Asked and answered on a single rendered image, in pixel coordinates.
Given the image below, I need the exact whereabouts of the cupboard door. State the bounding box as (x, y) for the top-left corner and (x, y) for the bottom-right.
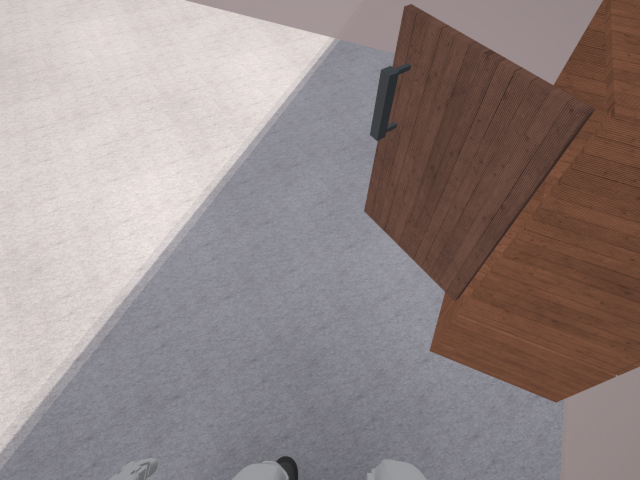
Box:
(364, 4), (595, 301)

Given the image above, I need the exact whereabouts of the left robot hand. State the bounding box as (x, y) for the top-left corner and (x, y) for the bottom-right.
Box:
(110, 458), (158, 480)

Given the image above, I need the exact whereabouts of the handle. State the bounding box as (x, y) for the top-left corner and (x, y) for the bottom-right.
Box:
(370, 63), (411, 141)

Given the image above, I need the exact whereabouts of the robot left foot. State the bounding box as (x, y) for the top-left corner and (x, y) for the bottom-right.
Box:
(276, 456), (298, 480)

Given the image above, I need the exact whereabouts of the left robot shin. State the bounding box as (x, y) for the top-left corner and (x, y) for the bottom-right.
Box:
(262, 461), (288, 476)

